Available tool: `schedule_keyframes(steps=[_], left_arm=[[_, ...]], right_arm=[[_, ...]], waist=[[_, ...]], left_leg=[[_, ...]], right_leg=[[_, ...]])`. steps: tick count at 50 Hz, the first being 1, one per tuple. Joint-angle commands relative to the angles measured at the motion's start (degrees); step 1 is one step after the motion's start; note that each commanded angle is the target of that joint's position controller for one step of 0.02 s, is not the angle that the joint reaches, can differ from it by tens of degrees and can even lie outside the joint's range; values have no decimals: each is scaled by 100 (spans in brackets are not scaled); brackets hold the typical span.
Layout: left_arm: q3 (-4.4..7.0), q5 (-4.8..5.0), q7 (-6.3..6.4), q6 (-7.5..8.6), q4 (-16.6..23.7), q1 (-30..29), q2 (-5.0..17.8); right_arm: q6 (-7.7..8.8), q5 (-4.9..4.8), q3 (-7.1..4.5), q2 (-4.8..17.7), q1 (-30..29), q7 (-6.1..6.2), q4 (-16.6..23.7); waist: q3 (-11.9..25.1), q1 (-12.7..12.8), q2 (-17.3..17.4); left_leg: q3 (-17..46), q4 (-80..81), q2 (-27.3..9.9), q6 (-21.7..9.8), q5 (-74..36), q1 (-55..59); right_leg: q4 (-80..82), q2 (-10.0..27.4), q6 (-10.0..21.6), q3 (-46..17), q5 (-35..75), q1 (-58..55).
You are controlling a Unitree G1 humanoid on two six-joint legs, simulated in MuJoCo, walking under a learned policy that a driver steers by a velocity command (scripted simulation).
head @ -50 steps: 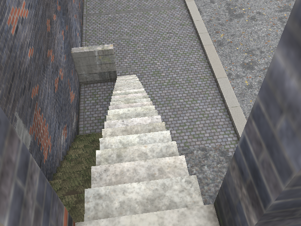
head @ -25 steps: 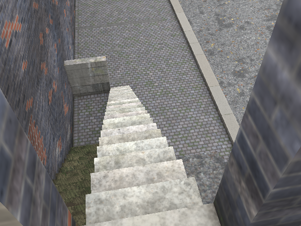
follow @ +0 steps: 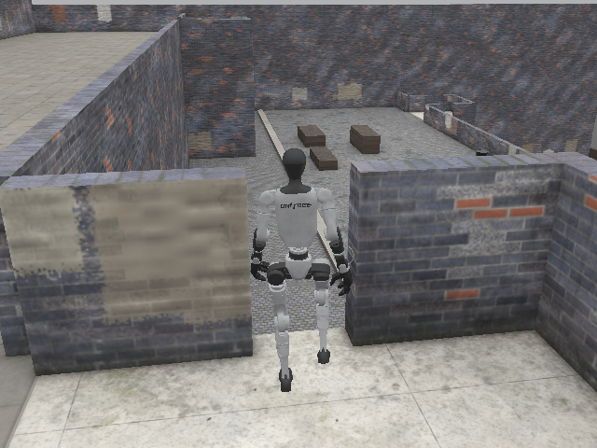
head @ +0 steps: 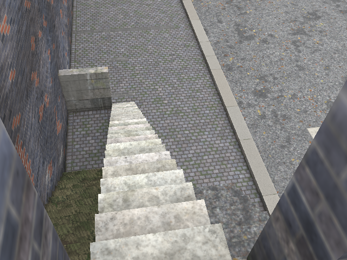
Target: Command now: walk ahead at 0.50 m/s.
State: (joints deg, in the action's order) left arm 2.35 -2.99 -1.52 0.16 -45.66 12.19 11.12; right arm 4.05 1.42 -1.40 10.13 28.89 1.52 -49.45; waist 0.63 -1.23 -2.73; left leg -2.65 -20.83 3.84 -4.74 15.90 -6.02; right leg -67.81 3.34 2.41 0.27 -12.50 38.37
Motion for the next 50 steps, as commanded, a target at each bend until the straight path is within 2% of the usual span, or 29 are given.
schedule_keyframes(steps=[1, 3, 8, 10, 12, 13, 14, 15, 16, 17, 19, 22, 24, 25, 26, 29, 31, 35, 36, 38, 39, 40, 41, 44, 45, 46, 47, 49, 50], left_arm=[[34, 0, -1, -40, 445, -188, 172], [54, 46, 18, -96, 580, -206, 138], [-30, 100, 200, -151, 1236, -871, -56], [53, 295, 232, 62, 1345, -753, 131], [72, 217, 241, 182, 1224, -297, 107], [198, 225, 267, 271, 1078, 178, 363], [222, 194, 253, 394, 883, 811, 410], [208, 4, 276, 508, 756, 1438, 512], [300, 9, 342, 523, 781, 1656, 970], [423, 335, 235, 377, 582, 2012, 1044], [288, 242, 229, 264, 636, 1045, 593], [195, 165, 337, 387, 364, 1049, 458], [271, 188, 274, 425, 51, 1612, 750], [210, 166, 256, 377, 61, 1454, 677], [236, 233, 221, 297, 141, 1151, 828], [137, 221, 209, 65, -11, 1257, 828], [151, 179, 207, -76, -6, 1163, 1019], [199, 179, 232, -145, -384, 1730, 1090], [199, 237, 240, -194, -364, 1622, 1006], [315, 279, 356, -169, -597, 2334, 1214], [296, 199, 290, -59, -761, 2419, 1404], [340, 239, 285, 19, -777, 2464, 1397], [276, 177, 235, 77, -662, 2256, 1290], [197, 125, 209, 180, -666, 2119, 1240], [228, 113, 238, 340, -893, 2840, 1337], [109, 236, 309, 435, -1019, 2738, 1116], [97, 193, 370, 478, -1022, 2612, 1211], [80, 603, 459, 651, -621, 896, 1016], [70, 703, 487, 694, -680, 1015, 985]], right_arm=[[157, -61, -158, 729, 405, 143, 112], [31, 13, -218, 858, 445, 213, 101], [49, -168, -263, 841, 455, 182, -82], [9, -285, -302, 1000, 109, 148, -30], [-74, -293, -284, 1008, -172, 173, -3], [-152, -217, -312, 1259, -101, 133, -82], [-231, -260, -395, 1392, -44, 83, -103], [-250, -261, -311, 1081, 146, -3, -116], [-323, -303, -35, -149, 1003, -50, -73], [-369, -129, -182, 391, 913, -43, -58], [-402, -36, -284, 675, -372, -8, 426], [-723, 17, -344, 737, -148, 12, 433], [-705, 61, -309, 464, -23, 10, 432], [-684, 76, -271, 359, -122, -27, 395], [-591, -78, -303, 639, -381, -70, 430], [-557, -17, -199, 428, -390, -208, 255], [-544, -102, -221, 542, -465, -215, 213], [-584, 88, -298, 722, -583, -195, 140], [-557, 184, -265, 548, -745, -252, 185], [-450, 195, -359, 710, -509, -233, 3], [-394, 159, -360, 735, -686, -254, 15], [-373, 167, -367, 791, -812, -226, 12], [-333, -1, -328, 752, -1463, -199, 332], [-286, 102, -330, 791, -1250, -224, 211], [-202, 1, -460, 958, -2425, -156, 700], [-126, -104, -478, 1067, -2816, -99, 922], [-59, -98, -485, 1078, -2856, -100, 959], [-31, -125, -141, 443, -2727, -353, 994], [-121, -233, -113, 310, -2561, -419, 905]], waist=[[-638, 134, 559], [-513, 175, 481], [-623, -30, 830], [-433, 6, 701], [-57, 103, 897], [104, 355, 959], [266, 527, 510], [841, 690, 532], [1739, 273, -453], [1761, 600, -139], [208, 409, 41], [-315, -67, -267], [-531, -169, 169], [-485, -211, 232], [-413, -103, -155], [45, 19, -519], [-90, 87, -349], [-511, 273, -200], [-565, 326, -315], [-695, 366, 336], [-657, 384, -93], [-676, 427, 97], [-860, 556, -209], [-697, 487, -336], [-849, 1041, -427], [-1066, 1077, -580], [-1000, 1063, -511], [-601, 486, -34], [-304, 497, -15]], left_leg=[[1399, 1095, -1509, -739, -1584, 314], [1185, 811, -1573, -767, -2709, 692], [765, 656, -1542, -716, -3943, 788], [523, 506, -1373, -517, -4322, 625], [497, -138, -1421, -244, -5814, 954], [466, -847, -1387, -291, -6303, 1281], [403, -1809, -1382, -163, -6376, 1352], [291, -3039, -1262, -69, -5339, 477], [122, -5405, -81, 197, 625, -1534], [634, -6375, 260, 114, 1540, -2412], [685, -5887, -186, -62, 781, -2931], [827, -4581, -344, -22, 433, -1936], [1198, -4269, -339, 133, 322, -2304], [1175, -3959, -383, 179, 94, -2502], [1021, -3633, -452, 345, -114, -2609], [676, -3593, -340, 549, -560, -2066], [317, -3778, -372, 484, -1056, -1953], [505, -4265, -731, 174, -1059, -3291], [501, -4280, -796, 230, -1015, -3636], [741, -4550, -805, 328, -527, -4057], [720, -4833, -936, 374, -475, -4451], [749, -4877, -959, 380, -480, -4529], [438, -4692, -1088, 453, -700, -4926], [242, -4344, -1061, 468, -752, -4291], [593, -4386, -1058, 492, -1001, -5813], [670, -3815, -1132, 565, -1024, -6034], [701, -3503, -1057, 565, -1282, -5877], [188, -1006, -659, 441, -4533, -1698], [-73, -1378, -405, 571, -5078, -356]], right_leg=[[-68, 128, -191, 34, 269, 1190], [275, 39, -156, 58, -21, 1321], [1834, -54, 85, 367, 600, 733], [2588, -264, 168, 357, 1131, -218], [2988, -549, 258, 406, 834, -1047], [3263, -680, 313, 591, 211, -1398], [3913, -629, 416, 600, 871, -1839], [3999, -83, 589, 15, 1461, -3255], [3919, 1781, 1328, -2764, 2110, -5330], [4597, 1942, 1627, -3964, 837, -5094], [5203, 1567, 1324, -2615, -271, -3577], [5574, 1039, 817, -1588, 476, -2330], [5414, 1141, 809, -1650, 1073, -2453], [5396, 1102, 818, -1406, 1435, -2528], [5353, 908, 830, -1112, 2028, -2824], [5167, 788, 521, -553, 3767, -2777], [5223, 584, 458, -303, 2977, -2400], [4835, 927, 965, -904, 1655, -3079], [4678, 1006, 1115, -1002, 1761, -3250], [4198, 1530, 1265, -1341, 2832, -3757], [4023, 1491, 1437, -1373, 2464, -3995], [3975, 1585, 1516, -1391, 2215, -3935], [4126, 1534, 1504, -1380, 1430, -3864], [3662, 1331, 1293, -1147, 2122, -3356], [3610, 1521, 1231, -1700, 1319, -4458], [3620, 1292, 1211, -1772, 1072, -4646], [3455, 1227, 1148, -1776, 639, -4524], [3401, 194, 332, -39, -880, -1283], [3110, 240, 421, 42, -1414, -593]])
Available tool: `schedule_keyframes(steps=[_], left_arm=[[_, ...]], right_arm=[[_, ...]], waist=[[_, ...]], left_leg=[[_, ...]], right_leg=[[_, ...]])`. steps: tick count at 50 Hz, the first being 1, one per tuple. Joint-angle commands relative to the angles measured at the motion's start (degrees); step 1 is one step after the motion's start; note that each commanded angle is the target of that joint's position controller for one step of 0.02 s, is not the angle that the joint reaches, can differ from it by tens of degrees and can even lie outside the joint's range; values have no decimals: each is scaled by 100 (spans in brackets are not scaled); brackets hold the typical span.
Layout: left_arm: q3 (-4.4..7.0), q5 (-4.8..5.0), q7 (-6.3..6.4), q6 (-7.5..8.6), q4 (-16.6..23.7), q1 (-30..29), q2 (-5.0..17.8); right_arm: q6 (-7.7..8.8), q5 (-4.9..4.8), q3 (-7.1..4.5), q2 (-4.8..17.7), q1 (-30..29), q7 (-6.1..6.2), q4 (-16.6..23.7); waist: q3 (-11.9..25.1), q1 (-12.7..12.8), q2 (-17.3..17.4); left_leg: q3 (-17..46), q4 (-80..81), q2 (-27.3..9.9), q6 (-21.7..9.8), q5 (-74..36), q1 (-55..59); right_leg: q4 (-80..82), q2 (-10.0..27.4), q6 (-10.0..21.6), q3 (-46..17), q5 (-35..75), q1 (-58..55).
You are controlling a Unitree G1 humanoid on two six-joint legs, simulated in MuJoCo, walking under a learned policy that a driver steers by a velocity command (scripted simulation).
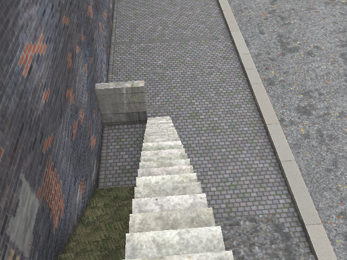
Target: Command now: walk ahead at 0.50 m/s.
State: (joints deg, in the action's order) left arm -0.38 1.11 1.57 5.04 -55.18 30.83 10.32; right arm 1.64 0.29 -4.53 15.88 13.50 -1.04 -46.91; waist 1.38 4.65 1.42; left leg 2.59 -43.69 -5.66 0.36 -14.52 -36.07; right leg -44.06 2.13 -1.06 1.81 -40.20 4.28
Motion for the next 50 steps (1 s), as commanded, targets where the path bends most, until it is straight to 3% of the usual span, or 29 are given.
schedule_keyframes(steps=[1, 3, 5, 6, 7, 8, 10, 11, 12, 15, 17, 18, 19, 21, 22, 26, 29, 31, 32, 33, 34, 35, 36, 38, 39, 41, 45, 46, 50], left_arm=[[414, 101, 216, 195, 510, -904, 1176], [489, 13, 176, 265, 719, -1342, 1285], [573, -94, 339, -93, 545, -615, 1412], [613, -37, 425, -199, 464, -595, 1257], [400, 266, 261, -173, 691, 307, 381], [396, 364, 197, -70, 717, 909, 534], [487, -63, 130, -196, 554, 222, 833], [446, -250, 116, -385, 607, -202, 616], [478, -291, 96, -525, 579, -833, 887], [367, -193, -10, -595, 646, -1607, 504], [411, -324, -109, -498, 124, -1467, 604], [447, -374, -221, -494, 37, -1324, 751], [540, -143, -374, -471, 111, -1626, 836], [456, -370, -539, -414, 666, -2993, 720], [493, -341, -552, -470, 730, -3141, 910], [388, -119, -559, -412, 1083, -3518, 706], [383, -278, -346, -455, 951, -3189, 838], [437, -146, -305, -604, 524, -1926, 1098], [504, -145, -304, -550, -214, -193, 1159], [610, -304, -342, -541, -342, 52, 1659], [495, -358, -419, -537, -366, 76, 1734], [446, -137, -491, -547, -461, 348, 1632], [421, -100, -518, -507, -264, 132, 1542], [283, -47, -443, -516, -75, -850, 1158], [284, -135, -382, -393, -242, -618, 1188], [305, -174, -280, -339, -344, -732, 1236], [116, -302, -127, -210, -443, -463, 758], [84, -339, -129, -163, -451, -403, 736], [7, -345, 31, -152, -332, -957, 611]], right_arm=[[-18, -59, 273, -283, -678, -262, 486], [-208, 72, 157, 158, 1158, -53, -190], [-174, 169, 108, 260, 1763, 72, -383], [-161, 178, -70, 859, 1935, 158, -503], [-82, 132, 98, 1236, 2261, 183, -497], [-107, -51, 37, 1183, 2482, 145, -466], [-148, -184, 104, 882, 1840, -34, -446], [-50, -193, -28, 1291, 1504, 29, -412], [25, -285, 128, 764, 1243, -38, -345], [305, -141, 348, 410, 413, -54, -122], [332, 139, 336, 615, 543, -40, -179], [340, 77, 302, 640, 774, -21, -211], [399, 117, 286, 500, 746, -41, -311], [265, -123, 316, 303, 632, 44, -324], [243, 82, 344, 391, 900, 66, -374], [232, 243, 341, 389, 908, 55, -418], [354, 352, 373, 209, 1093, 38, -634], [296, 420, 368, 154, 1208, 131, -661], [346, 244, 291, 556, 745, 227, -907], [269, 113, 92, 795, 667, 328, -927], [192, -123, 221, 211, 2079, 381, -863], [164, -91, 285, 267, 1871, 430, -773], [176, 44, 227, 658, 1198, 401, -886], [78, 148, 136, 673, 938, 332, -1143], [-16, 158, 178, 298, 1225, 339, -1118], [-288, 217, 244, 48, 939, 302, -1004], [-323, 206, -6, 592, -35, 267, -973], [-296, 187, -2, 476, -307, 244, -883], [-130, 100, 115, 151, -608, 21, -844]], waist=[[-261, -268, -93], [293, -965, -422], [-187, -1323, 432], [-330, -1322, 756], [519, -542, 1394], [1332, -515, 1365], [1065, -422, 697], [993, -298, 1199], [217, -265, 328], [-1134, 184, 327], [-800, 92, 436], [-656, 69, 457], [-944, -45, 687], [-953, -301, 296], [-1019, -527, 62], [-1118, -859, 43], [-973, -844, 15], [-469, -482, 39], [115, 441, 293], [-287, 558, -500], [386, -456, -1860], [726, -260, -1952], [170, -54, -994], [-69, -557, -102], [110, -720, -1189], [-319, -779, -1346], [-913, -716, -270], [-848, -586, -685], [-729, -594, -340]], left_leg=[[-594, 1221, 528, -13, -2490, 2589], [-963, 213, 858, -125, -2089, 3693], [-548, 3665, 344, -393, -896, 3552], [81, 3620, -422, -797, -2391, 4458], [408, 142, -1154, -332, -7617, 6191], [905, -12, -1753, -281, -7861, 6627], [861, 633, -1635, -772, -4820, 5346], [1602, 1093, -2023, -1701, -2418, 4627], [1283, 1400, -1621, -1565, -1808, 3380], [786, 2049, -1239, -1282, 1074, 496], [538, 1913, -973, -1224, 1867, 303], [544, 1720, -961, -1266, 1415, 877], [394, 1452, -497, -1068, 2266, 1347], [723, 1110, -522, -1021, 3812, 1743], [839, 918, -515, -1146, 3933, 2065], [780, 254, -425, -1198, 3566, 1850], [576, -1091, -263, -1146, 3351, 1534], [453, -2380, -103, -1023, 2137, 2302], [-5, -3922, 56, -816, 1145, 1658], [-70, -6215, 993, -481, 3058, 1161], [-47, -7320, 1320, -240, 7136, -811], [261, -7161, 1063, -255, 6901, -1510], [477, -6456, 912, -396, 6031, -1844], [7, -5585, 659, -423, 4607, -1293], [413, -5024, 672, -400, 3747, -854], [227, -3829, 435, -30, 3449, -267], [528, -2233, 330, -6, 1706, -588], [489, -1876, 321, -3, 1438, -805], [153, 9, 423, 3, -918, 774]], right_leg=[[138, 501, 753, 28, 1239, 2589], [-1827, 490, 384, 376, 1705, 2870], [-4400, 173, 512, 85, 3395, 1498], [-6813, -385, 546, -277, 835, 2711], [-8193, -826, 266, -757, -1804, 4770], [-7996, -538, 221, -1020, -1024, 5297], [-7583, -488, 229, -631, 26, 5578], [-7765, -304, 244, -611, 401, 5684], [-7177, -177, 278, -596, 1016, 5426], [-3432, -94, 86, -646, 3177, 4285], [-2871, -211, 55, -288, 4884, 2901], [-2785, -164, 122, -205, 4806, 2991], [-1532, -46, 172, -647, 5816, 3627], [-267, 96, 290, -579, 7315, 3839], [-133, -112, 344, -311, 7471, 3922], [1183, -39, 415, -323, 7043, 2940], [600, -281, 426, -242, 6832, 2094], [2208, 16, 599, -784, 5654, 1438], [1723, -293, 639, 147, 6793, -388], [2963, 449, 1135, -992, 7630, -635], [220, 1486, 1185, -1305, 11535, -2563], [98, 1773, 1191, -1676, 11565, -2759], [686, 1625, 1159, -1654, 9196, -1994], [1040, 944, 938, -1279, 7919, -362], [926, 1239, 1276, -1659, 8023, 143], [1455, 1389, 1617, -2051, 7093, 1464], [1400, 752, 1318, -1852, 4752, 1321], [1359, 778, 1330, -2077, 4105, 1039], [829, 332, 1274, -1565, 1665, 2149]])
Over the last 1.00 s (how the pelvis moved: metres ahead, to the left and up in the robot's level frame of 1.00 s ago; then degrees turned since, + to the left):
0.44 0.03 -0.06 0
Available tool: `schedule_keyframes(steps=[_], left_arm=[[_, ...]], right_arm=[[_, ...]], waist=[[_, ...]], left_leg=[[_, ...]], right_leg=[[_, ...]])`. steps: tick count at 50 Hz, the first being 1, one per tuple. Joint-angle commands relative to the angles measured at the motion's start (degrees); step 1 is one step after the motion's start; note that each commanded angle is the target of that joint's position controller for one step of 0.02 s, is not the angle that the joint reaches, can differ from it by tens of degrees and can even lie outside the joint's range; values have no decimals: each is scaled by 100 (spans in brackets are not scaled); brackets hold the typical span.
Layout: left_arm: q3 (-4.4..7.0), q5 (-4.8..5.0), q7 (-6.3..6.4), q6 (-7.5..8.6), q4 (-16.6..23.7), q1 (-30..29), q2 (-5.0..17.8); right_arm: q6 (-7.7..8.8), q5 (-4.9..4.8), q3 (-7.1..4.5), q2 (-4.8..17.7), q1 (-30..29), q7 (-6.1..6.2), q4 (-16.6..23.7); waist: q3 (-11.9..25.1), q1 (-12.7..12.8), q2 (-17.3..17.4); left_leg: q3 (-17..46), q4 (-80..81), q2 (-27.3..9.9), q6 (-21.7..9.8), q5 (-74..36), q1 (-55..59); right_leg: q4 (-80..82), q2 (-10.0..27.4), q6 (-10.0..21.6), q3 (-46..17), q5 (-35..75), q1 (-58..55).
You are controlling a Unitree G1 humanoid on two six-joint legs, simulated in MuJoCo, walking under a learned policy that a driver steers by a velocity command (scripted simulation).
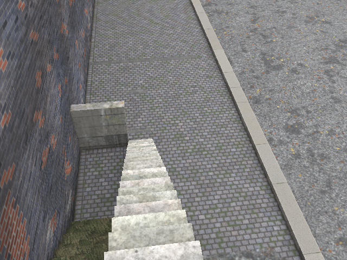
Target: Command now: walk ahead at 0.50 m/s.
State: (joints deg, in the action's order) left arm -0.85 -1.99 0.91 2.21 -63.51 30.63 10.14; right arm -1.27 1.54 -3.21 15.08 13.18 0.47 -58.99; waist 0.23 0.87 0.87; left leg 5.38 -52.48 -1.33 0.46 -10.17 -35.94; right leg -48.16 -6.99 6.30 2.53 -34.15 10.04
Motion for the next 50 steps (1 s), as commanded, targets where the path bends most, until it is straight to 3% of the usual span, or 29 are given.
schedule_keyframes(steps=[1, 3, 5, 7, 8, 9, 10, 11, 12, 13, 15, 17, 19, 20, 21, 24, 26, 29, 33, 34, 35, 36, 37, 39, 42, 43, 45, 47, 50], left_arm=[[72, 33, 92, 161, 557, -956, 735], [91, 11, 21, 128, 557, -971, 691], [176, 13, -22, 193, 523, -764, 726], [217, -146, 143, 49, 237, -116, 710], [211, -120, 112, -25, 248, -393, 694], [261, -17, 95, -66, 298, -452, 801], [380, 77, 52, -37, 367, -319, 896], [338, 289, 50, -15, 556, -334, 415], [336, 571, 146, 7, 868, -121, 384], [351, 308, 199, 13, 1028, -465, 629], [307, -62, 149, -29, 1144, -1607, 788], [333, -206, 149, -180, 841, -1182, 571], [370, -184, 170, -418, 865, -1244, 497], [259, -187, 92, -529, 1017, -1469, 246], [200, -184, 44, -607, 1074, -1436, 73], [320, -185, 88, -656, 906, -1441, 481], [324, -82, 85, -583, 910, -1729, 559], [225, 54, -22, -441, 903, -1790, 481], [164, 38, -80, -225, 618, -1155, 436], [144, 46, -131, -117, 410, -429, 442], [171, -2, -191, 4, 99, 751, 608], [272, 77, -244, 104, -46, 1475, 1078], [59, 305, -275, 205, -9, 1152, 767], [156, 71, -125, 273, 7, 819, 1319], [133, -188, -78, 429, 423, -653, 1025], [64, -52, -39, 507, 426, -785, 674], [93, 209, 35, 645, 537, -1173, 801], [217, 173, 28, 689, 545, -1247, 1060], [230, 1, 50, 588, 452, -750, 890]], right_arm=[[148, -44, 20, 188, -675, -166, 421], [154, -201, 41, 233, -634, -184, 538], [221, -87, 35, 323, -511, -171, 601], [225, -211, 58, 211, -541, -221, 649], [221, -172, 1, 257, 411, -219, 349], [227, -177, -47, 349, 1568, -233, -70], [182, -191, -61, 463, 1558, -196, -79], [204, -139, 123, 374, 1938, -329, -100], [87, -81, 171, 635, 1847, -407, -14], [-12, -203, 90, 756, 2111, -373, -118], [44, -69, -8, 997, 1308, -214, 84], [292, 184, 195, 467, 1532, -247, -41], [389, 70, 328, 222, 1496, -310, 2], [465, -17, 461, -85, 1298, -291, 55], [467, 10, 439, 63, 1009, -269, 46], [515, 59, 359, 412, 900, -260, 75], [467, -8, 308, 580, 1026, -152, 113], [315, 12, 223, 589, 1151, -147, 175], [46, -10, 82, 621, 922, -23, 335], [-33, -89, 22, 744, 542, -14, 393], [-93, -151, -118, 1033, 297, 22, 442], [-130, -51, -157, 798, -312, 71, 706], [-110, 6, -32, 372, -372, 164, 903], [-159, 84, -1, 287, -582, 132, 921], [-337, 174, -233, 648, -432, 153, 636], [-398, 249, -252, 609, -571, 69, 565], [-480, 273, -94, 297, -566, -244, 656], [-493, 225, -77, 320, -424, -443, 669], [-374, 116, -22, 369, -1315, -483, 1049]], waist=[[-625, -193, -267], [-723, -71, -395], [-878, 96, -387], [-999, 369, -251], [-509, -38, -196], [-32, -514, 7], [35, -540, 1084], [436, -423, 1619], [864, -81, 1983], [1160, -263, 1292], [348, -297, 371], [-70, -18, -20], [-171, 94, 634], [-348, 236, 278], [-343, 365, 638], [-355, 410, 585], [-491, 257, 174], [-404, 83, 529], [-521, 130, 548], [-352, 452, 429], [-145, 1024, -383], [-379, 1425, -1780], [-717, 747, -1351], [-509, 402, -1084], [-532, -427, -230], [-494, -427, -136], [-484, -727, 11], [-421, -653, -260], [-721, 135, -501]], left_leg=[[-226, 1151, 12, -21, -1536, 1223], [-376, 1348, 87, -48, -1547, 1551], [-405, 1732, 122, -55, -1080, 1367], [-8, 3595, -194, -259, -81, 815], [-635, 3045, 94, -331, -530, 1966], [-578, 3562, -119, -480, -578, 3367], [-249, 4179, -435, -514, -881, 3787], [138, 1606, -1238, -503, -5025, 5266], [799, 459, -1995, -877, -7132, 5861], [1205, 859, -2113, -1304, -5785, 5578], [2017, 1861, -1987, -1828, -1009, 3704], [1618, 1305, -1601, -1231, -1329, 2500], [1662, 1424, -1365, -927, -437, 1571], [1360, 1889, -1185, -786, 121, 795], [1281, 2111, -1090, -805, 772, 343], [1445, 2103, -1092, -920, 1331, 302], [1427, 1838, -1242, -1006, 870, 565], [1161, 1746, -1298, -1218, 714, 1114], [756, 880, -1130, -1106, 635, 1025], [324, 279, -832, -999, 152, 623], [-388, -1371, -195, -723, -339, -25], [-598, -4204, 1027, -347, 3114, -1550], [553, -4261, 1655, -426, 4481, -2694], [1122, -3385, 1242, -226, 4015, -2808], [652, -2420, 980, -112, 1962, -1169], [870, -2086, 896, -26, 1060, -1208], [269, -749, 870, 116, -910, 311], [54, 213, 661, 117, -1272, 1406], [-53, 2088, 240, 18, -1541, 1121]], right_leg=[[1120, 1240, 515, -1486, 995, 1865], [656, 1258, 435, -1425, 1252, 1958], [-35, 1208, 517, -1533, 1439, 1612], [-911, 1197, 630, -1620, 2600, 271], [-1757, 1130, 560, -1434, 3521, 657], [-2904, 885, 516, -1234, 3227, 1258], [-4624, 180, 312, -740, 1400, 1651], [-6663, -424, 20, -575, -2325, 3524], [-7260, -216, -151, -503, -2365, 4494], [-7400, 57, -196, -501, -1740, 4894], [-6335, 311, -423, -975, -339, 5256], [-5269, 261, -536, -1267, 1266, 5081], [-5460, 36, -635, -998, 1436, 4991], [-4304, 18, -811, -1088, 2319, 4560], [-3894, 86, -880, -815, 2640, 3953], [-3952, 179, -839, -783, 3208, 3555], [-3586, 248, -763, -822, 3021, 3451], [-3004, 492, -620, -416, 2384, 2958], [-1688, 569, -474, 14, 1499, 1752], [-1038, 511, -358, 184, 1372, 674], [-219, 515, -173, 148, 2833, -725], [655, 1341, 457, -1896, 4797, -1066], [988, 1978, 481, -3473, 6721, -902], [1946, 2729, 885, -4516, 4194, -434], [1484, 2085, 822, -3108, 2652, 1424], [1053, 1751, 662, -2740, 1497, 1411], [1313, 1293, 455, -1986, -355, 2744], [1438, 1195, 379, -1792, -646, 2895], [865, 1172, 402, -1539, -570, 1758]])
Over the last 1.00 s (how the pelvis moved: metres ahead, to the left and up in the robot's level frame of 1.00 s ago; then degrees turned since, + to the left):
0.47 0.03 -0.38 1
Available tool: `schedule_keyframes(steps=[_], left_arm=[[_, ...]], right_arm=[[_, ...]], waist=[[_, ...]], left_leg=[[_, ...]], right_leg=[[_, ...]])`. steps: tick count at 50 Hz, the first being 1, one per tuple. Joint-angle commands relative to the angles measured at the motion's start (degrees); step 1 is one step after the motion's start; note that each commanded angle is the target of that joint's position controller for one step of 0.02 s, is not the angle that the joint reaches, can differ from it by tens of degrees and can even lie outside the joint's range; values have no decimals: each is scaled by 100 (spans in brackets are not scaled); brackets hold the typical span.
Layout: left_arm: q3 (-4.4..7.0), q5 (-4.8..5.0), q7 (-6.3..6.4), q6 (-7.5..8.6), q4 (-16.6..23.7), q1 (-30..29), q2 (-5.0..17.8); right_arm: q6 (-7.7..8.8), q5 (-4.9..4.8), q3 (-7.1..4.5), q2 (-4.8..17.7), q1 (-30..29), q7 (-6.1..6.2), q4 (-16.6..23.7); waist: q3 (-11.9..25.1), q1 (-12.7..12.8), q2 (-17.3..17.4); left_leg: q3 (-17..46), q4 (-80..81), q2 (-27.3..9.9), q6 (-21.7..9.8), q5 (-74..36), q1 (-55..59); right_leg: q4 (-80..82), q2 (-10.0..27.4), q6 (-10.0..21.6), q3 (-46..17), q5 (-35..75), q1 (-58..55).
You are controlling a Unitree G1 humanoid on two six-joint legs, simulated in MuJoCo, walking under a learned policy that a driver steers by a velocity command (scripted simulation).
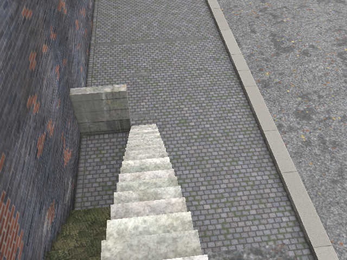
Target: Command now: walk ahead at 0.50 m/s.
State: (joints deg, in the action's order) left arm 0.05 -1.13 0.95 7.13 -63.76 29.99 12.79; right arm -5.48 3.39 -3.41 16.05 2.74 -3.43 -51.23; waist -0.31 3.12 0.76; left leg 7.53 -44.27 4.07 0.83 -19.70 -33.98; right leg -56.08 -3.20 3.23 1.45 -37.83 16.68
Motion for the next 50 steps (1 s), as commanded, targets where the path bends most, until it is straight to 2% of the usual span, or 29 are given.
schedule_keyframes(steps=[1, 5, 7, 8, 9, 10, 11, 12, 13, 14, 15, 17, 19, 20, 23, 27, 29, 30, 31, 32, 33, 34, 35, 36, 37, 41, 45, 48, 50], left_arm=[[102, -229, 3, 121, 445, -519, 383], [183, -484, 161, -292, 219, 180, 534], [181, -362, 58, -445, 231, -121, 596], [306, -210, -52, -470, 286, 169, 765], [310, 41, -97, -473, 500, 346, 520], [238, 144, -52, -420, 638, 484, 459], [258, 25, -83, -435, 587, 311, 641], [243, -49, -148, -458, 843, -281, 579], [260, -87, -198, -516, 922, -917, 749], [328, -129, -173, -554, 827, -1044, 926], [336, -142, -160, -648, 749, -867, 825], [217, -128, -152, -850, 910, -898, 339], [185, -156, -119, -1062, 930, -909, 290], [236, -150, -137, -1061, 712, -651, 387], [228, -101, -136, -917, 837, -1192, 590], [104, -92, -188, -663, 788, -1226, 479], [50, -32, -184, -611, 619, -345, 379], [146, -82, -195, -509, 272, 1013, 691], [292, -34, -239, -413, 247, 1681, 1302], [55, 167, -340, -387, 211, 1597, 777], [105, 114, -322, -402, 223, 1522, 982], [233, 1, -215, -400, 236, 1308, 1335], [150, -49, -120, -387, 484, 453, 1061], [99, -137, -114, -359, 650, -139, 834], [79, -212, -147, -311, 735, -287, 680], [8, 19, -23, -69, 813, -706, 561], [123, -65, -62, -88, 833, -867, 744], [144, -283, 20, -339, 580, -146, 455], [240, -368, 29, -544, 489, 37, 624]], right_arm=[[165, -97, -15, 219, -221, -62, 341], [348, -366, 10, 202, -55, 11, 348], [369, -238, -132, 430, 2099, 167, -390], [367, -186, -195, 662, 2624, 181, -539], [296, -254, -63, 788, 2948, 54, -620], [203, -355, -185, 1133, 3094, -1, -712], [143, -420, -261, 1156, 3230, 26, -757], [180, -393, -353, 1342, 3003, 108, -790], [249, -344, -302, 1067, 2777, 158, -731], [363, -227, -57, 439, 2425, 123, -713], [456, -173, 6, 290, 2408, 140, -766], [586, -243, 104, 218, 2125, 204, -723], [535, -243, 136, 284, 2011, 198, -729], [545, -159, 34, 707, 2045, 215, -751], [457, -266, 52, 729, 2065, 297, -730], [403, -161, 8, 685, 2204, 417, -515], [290, -314, 13, 628, 1520, 497, -265], [273, -372, -44, 673, 1286, 537, -195], [313, -356, -71, 504, 1197, 644, -138], [398, -214, -46, 321, 1307, 715, -173], [412, -187, -57, 226, 1576, 703, -291], [418, -241, -66, 300, 1133, 653, -150], [372, -252, -121, 433, 662, 642, -41], [284, -266, -141, 400, 670, 614, -127], [169, -265, -223, 483, 743, 592, -232], [59, -104, -7, -72, 355, 299, 14], [109, -102, 25, 191, 286, 23, 184], [169, -333, 30, 273, 393, 82, 83], [289, -294, -13, 342, 1179, 178, -231]], waist=[[-599, 77, -464], [-798, 536, -490], [-191, -354, -145], [160, -436, 530], [559, -257, 1025], [984, -303, 1118], [926, -429, 595], [797, -466, 808], [437, -550, 447], [-166, -369, -335], [-87, -286, -156], [-333, -70, 187], [-519, 9, 507], [-376, 66, 551], [-815, -79, 306], [-738, -299, 655], [-592, 196, 655], [-287, 794, -144], [-324, 1056, -1672], [-682, 424, -511], [-473, 182, -564], [-382, 224, -1018], [-952, -60, -783], [-905, -304, -931], [-778, -435, -440], [-633, -770, -217], [-585, -480, -667], [-640, 124, -788], [-499, -51, -519]], left_leg=[[-593, 1300, -179, -10, -1052, 1235], [-330, 3350, -605, -57, 323, 840], [-961, 3142, -343, -275, 22, 2901], [117, 3345, -1170, -506, -1000, 3894], [106, 524, -1839, -463, -3967, 5606], [579, 217, -2361, -653, -4212, 6046], [961, 540, -2411, -860, -2970, 5649], [1736, 921, -2558, -1499, -929, 5077], [2098, 1274, -2546, -1729, 336, 4164], [1583, 808, -2072, -1239, 560, 3146], [1547, 751, -1886, -913, 390, 2465], [1184, 1072, -1629, -700, 1173, 1263], [1184, 1414, -1457, -802, 1508, 210], [1288, 1225, -1459, -889, 1688, 45], [1252, 956, -1450, -966, 2040, 235], [1052, 246, -1335, -1228, 1438, 839], [553, -562, -1136, -1271, 492, 203], [-50, -2454, -559, -969, 162, -632], [-477, -4986, 763, -578, 4415, -1597], [427, -4605, 686, -705, 4908, -2348], [513, -4642, 631, -594, 4809, -2462], [424, -4128, 398, -503, 4666, -2436], [435, -3942, 284, -351, 4265, -2291], [391, -3863, 209, -305, 3862, -1855], [325, -3880, 387, -256, 3085, -1640], [-38, -2371, 392, 26, 316, -495], [-630, -149, 13, -59, -551, 1320], [-829, 1441, -376, -63, -709, 1277], [-1084, 2369, -401, -66, -533, 2333]], right_leg=[[1190, 675, 649, -1143, -262, 1211], [-87, 804, 829, -1548, 1372, -300], [-2355, 336, 746, -952, 2408, 565], [-4208, -287, 560, -615, 362, 1375], [-5402, -321, 405, -215, -1747, 3326], [-5786, -63, 398, -302, -1282, 4125], [-5729, 109, 362, -404, -668, 4388], [-5567, 214, 252, -441, -158, 4806], [-5437, 252, 124, -612, -109, 4773], [-3800, 313, 32, -1314, 1727, 4517], [-3538, 259, -1, -1143, 1885, 3878], [-2742, 145, -307, -841, 2629, 3437], [-2520, 290, -494, -327, 3139, 2418], [-3078, 194, -407, -285, 3522, 1914], [-2733, 279, -304, -180, 3123, 2164], [-1783, 278, -186, 63, 2423, 1821], [-494, 298, -37, 219, 1902, 262], [461, 580, 209, -358, 3076, -1375], [1785, 1920, 746, -2822, 5393, -1565], [1838, 2096, 523, -3519, 7163, -1423], [1982, 2326, 750, -3404, 6759, -1594], [2624, 2358, 1048, -3991, 4154, -1096], [2533, 2246, 1204, -3605, 3892, -201], [2366, 2148, 1168, -3309, 3623, 310], [1956, 1889, 1113, -2810, 2997, 679], [1926, 1361, 532, -1734, -305, 2201], [1566, 1113, 339, -1033, -686, 2214], [467, 1070, 209, -736, 163, 731], [-1043, 807, 212, -458, 1613, 513]])
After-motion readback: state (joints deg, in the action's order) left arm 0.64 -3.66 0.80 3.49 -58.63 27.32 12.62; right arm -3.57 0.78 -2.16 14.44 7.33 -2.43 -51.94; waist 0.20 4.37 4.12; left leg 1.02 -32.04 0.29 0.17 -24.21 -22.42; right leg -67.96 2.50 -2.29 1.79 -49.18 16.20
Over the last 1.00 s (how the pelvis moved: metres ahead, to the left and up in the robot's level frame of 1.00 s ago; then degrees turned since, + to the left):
0.28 0.00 -0.21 -1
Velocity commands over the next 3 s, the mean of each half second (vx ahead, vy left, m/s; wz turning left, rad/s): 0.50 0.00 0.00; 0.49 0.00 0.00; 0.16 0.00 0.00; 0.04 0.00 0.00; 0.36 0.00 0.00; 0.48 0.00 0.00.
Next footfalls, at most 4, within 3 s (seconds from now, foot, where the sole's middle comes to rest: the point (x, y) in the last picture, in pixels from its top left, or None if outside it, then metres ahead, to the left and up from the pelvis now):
0.16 left None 0.15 0.10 -0.91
0.58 right None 0.23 -0.10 -0.91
1.04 left None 0.39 0.15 -1.10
1.20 right None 0.37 -0.08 -0.96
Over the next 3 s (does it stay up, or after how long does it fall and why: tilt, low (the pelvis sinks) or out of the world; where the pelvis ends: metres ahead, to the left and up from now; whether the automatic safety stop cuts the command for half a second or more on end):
stays up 0.48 0.07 -0.35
